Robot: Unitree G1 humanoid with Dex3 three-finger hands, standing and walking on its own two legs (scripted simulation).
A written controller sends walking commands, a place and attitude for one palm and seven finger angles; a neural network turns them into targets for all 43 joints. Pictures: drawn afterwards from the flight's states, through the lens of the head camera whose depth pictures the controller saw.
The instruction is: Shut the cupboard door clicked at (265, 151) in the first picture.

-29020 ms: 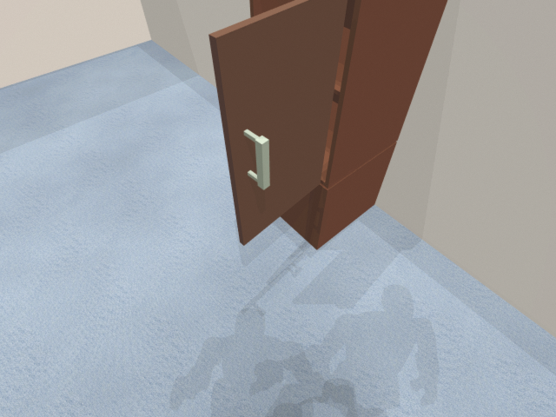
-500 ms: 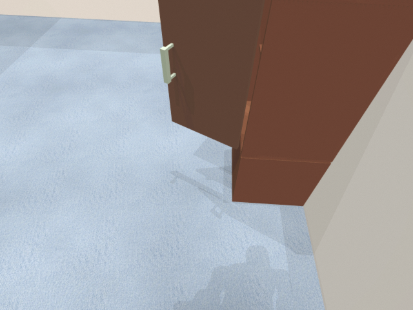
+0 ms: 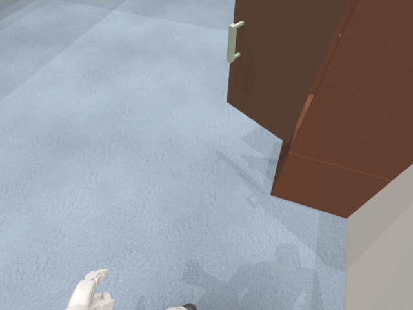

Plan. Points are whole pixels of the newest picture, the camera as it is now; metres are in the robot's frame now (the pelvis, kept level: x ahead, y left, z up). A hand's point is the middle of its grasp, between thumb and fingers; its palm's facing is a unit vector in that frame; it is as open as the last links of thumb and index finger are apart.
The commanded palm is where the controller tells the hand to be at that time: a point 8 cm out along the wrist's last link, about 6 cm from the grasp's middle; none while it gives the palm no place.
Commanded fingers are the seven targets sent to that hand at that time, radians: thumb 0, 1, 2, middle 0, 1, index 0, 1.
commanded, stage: walk to a spot facing it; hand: left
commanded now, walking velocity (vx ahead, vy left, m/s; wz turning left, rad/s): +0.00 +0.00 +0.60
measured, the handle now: (235, 42) +0.95 -0.09 -0.02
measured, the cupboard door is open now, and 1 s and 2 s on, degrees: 63 63 63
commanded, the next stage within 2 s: turn to face it in 1.80 s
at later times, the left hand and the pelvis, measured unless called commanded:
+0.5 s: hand out of the picture -0.08 +0.21 -0.19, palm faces +0.39 -0.88 -0.29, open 7.4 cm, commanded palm none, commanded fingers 0.00 0.90 0.90 -0.20 -0.30 -0.20 -0.30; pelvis -0.02 -0.01 -0.02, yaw +21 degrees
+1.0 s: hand out of the picture -0.06 +0.14 -0.15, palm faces +0.67 -0.71 -0.22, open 7.4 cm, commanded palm none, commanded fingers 0.00 0.90 0.90 -0.20 -0.30 -0.20 -0.30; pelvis +0.05 +0.00 +0.01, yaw +41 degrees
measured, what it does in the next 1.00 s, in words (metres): steps on the spot, turning left: right foot, then left foot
